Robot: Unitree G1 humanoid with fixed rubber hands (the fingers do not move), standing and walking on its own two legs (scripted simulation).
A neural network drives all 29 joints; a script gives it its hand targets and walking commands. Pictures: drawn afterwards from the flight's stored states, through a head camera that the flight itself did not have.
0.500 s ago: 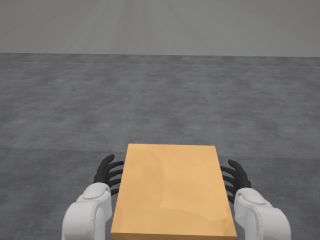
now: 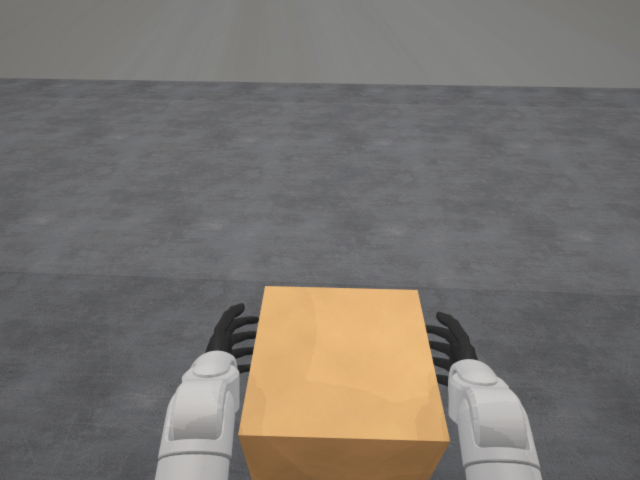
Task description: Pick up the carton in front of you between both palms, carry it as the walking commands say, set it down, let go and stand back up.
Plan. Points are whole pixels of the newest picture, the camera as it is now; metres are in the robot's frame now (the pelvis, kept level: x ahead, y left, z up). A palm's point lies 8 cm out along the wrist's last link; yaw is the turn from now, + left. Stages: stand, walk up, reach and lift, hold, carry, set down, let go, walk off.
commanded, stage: carry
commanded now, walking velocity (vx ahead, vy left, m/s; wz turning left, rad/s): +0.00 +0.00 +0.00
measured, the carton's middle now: (338, 401) +0.27 +0.00 -0.05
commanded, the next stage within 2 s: hold in 1.16 s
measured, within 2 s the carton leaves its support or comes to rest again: neither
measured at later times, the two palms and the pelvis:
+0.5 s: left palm (216, 350) +0.29 +0.16 +0.05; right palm (449, 359) +0.29 -0.14 +0.04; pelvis +0.00 +0.01 +0.00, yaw +0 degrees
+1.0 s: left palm (216, 354) +0.28 +0.16 +0.05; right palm (453, 366) +0.28 -0.14 +0.04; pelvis +0.00 +0.01 +0.00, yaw +0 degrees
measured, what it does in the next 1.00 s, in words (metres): stands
